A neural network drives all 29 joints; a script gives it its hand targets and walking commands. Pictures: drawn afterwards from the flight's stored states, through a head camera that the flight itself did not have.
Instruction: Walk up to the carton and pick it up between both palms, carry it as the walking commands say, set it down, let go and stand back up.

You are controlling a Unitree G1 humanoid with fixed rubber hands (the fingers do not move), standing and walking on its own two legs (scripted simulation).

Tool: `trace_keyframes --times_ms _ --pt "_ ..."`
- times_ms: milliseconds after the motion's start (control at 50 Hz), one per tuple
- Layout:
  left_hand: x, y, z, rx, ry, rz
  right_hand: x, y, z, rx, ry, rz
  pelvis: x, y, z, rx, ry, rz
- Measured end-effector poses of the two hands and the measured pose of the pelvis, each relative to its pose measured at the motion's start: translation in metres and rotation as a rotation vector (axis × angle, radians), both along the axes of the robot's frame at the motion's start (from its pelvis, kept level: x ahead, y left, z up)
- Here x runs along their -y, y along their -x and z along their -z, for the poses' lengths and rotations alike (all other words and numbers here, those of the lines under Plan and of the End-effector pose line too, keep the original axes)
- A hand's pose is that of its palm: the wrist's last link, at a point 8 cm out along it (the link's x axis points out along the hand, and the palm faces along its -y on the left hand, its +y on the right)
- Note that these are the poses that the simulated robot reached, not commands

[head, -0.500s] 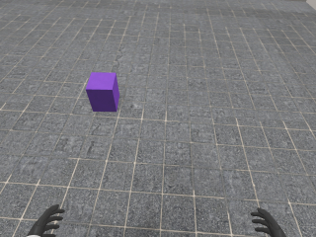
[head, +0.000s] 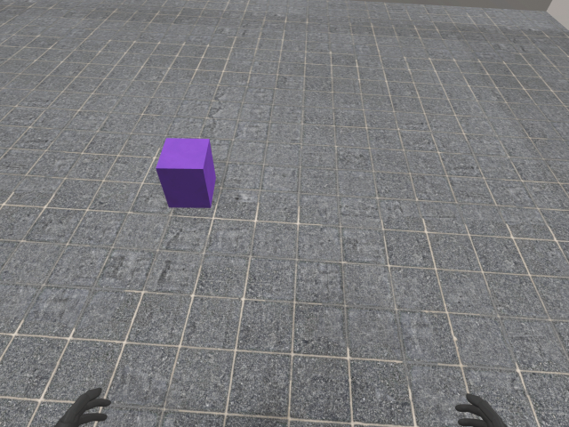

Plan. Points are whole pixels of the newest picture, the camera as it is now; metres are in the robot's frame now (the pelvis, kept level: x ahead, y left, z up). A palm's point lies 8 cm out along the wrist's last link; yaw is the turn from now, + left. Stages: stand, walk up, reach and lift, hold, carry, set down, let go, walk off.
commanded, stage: stand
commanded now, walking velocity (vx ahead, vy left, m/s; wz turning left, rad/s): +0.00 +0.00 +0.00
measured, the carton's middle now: (188, 173) +1.26 +0.45 -0.65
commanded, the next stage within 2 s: walk up in 0.56 s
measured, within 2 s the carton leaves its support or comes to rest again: neither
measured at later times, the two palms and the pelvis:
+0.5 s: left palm out of the picture +0.10 +0.31 -0.10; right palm out of the picture +0.10 -0.31 -0.10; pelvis +0.00 +0.00 +0.00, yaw +0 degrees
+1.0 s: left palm out of the picture -0.01 +0.28 -0.13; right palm out of the picture +0.12 -0.25 -0.13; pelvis +0.00 +0.00 -0.01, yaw +9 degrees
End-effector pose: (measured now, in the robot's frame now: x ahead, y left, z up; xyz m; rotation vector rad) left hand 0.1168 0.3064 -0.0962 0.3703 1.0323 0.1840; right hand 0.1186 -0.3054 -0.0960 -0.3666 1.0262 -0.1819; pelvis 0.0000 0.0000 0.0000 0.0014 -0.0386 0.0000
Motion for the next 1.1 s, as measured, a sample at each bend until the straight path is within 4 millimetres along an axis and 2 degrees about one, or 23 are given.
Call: trace_keyframes --times_ms 340,740,800,840,880,960,1000,1040,1100 --pt "-0.005 0.016 0.003 -0.062 -0.006 -0.026 0.004 0.016 0.002 -0.062 0.006 0.03 -0.001 0.001 -0.003 0.0 0.0 0.001" --pt "-0.007 0.014 0.003 -0.078 -0.009 -0.035 0.006 0.014 0.002 -0.077 0.011 0.038 -0.001 -0.003 -0.005 -0.003 0.0 0.0" --pt "-0.006 0.015 0.005 -0.061 0.0 -0.087 0.006 0.021 0.008 -0.124 0.009 0.039 0.001 -0.004 -0.001 -0.022 0.003 -0.037" --pt "-0.002 0.023 0.011 -0.052 -0.004 -0.125 0.004 0.024 0.018 -0.16 -0.007 0.02 0.005 -0.003 0.005 -0.032 -0.007 -0.064" --pt "0.005 0.044 0.019 -0.083 0.0 -0.168 -0.003 0.021 0.027 -0.181 -0.026 -0.007 0.006 -0.001 0.008 -0.039 0.005 -0.086" --pt "0.018 0.101 0.03 -0.195 0.044 -0.253 -0.036 0.005 0.032 -0.187 -0.079 -0.075 0.002 0.001 0.006 -0.042 -0.003 -0.136" --pt "0.022 0.122 0.035 -0.235 0.07 -0.288 -0.054 -0.006 0.032 -0.179 -0.105 -0.11 -0.003 0.002 0.005 -0.044 -0.004 -0.159" --pt "0.023 0.137 0.041 -0.255 0.096 -0.317 -0.072 -0.015 0.032 -0.169 -0.117 -0.143 -0.009 0.001 0.007 -0.046 -0.001 -0.183" --pt "0.015 0.149 0.057 -0.258 0.131 -0.35 -0.093 -0.026 0.036 -0.144 -0.106 -0.176 -0.023 0.0 0.017 -0.045 0.007 -0.216"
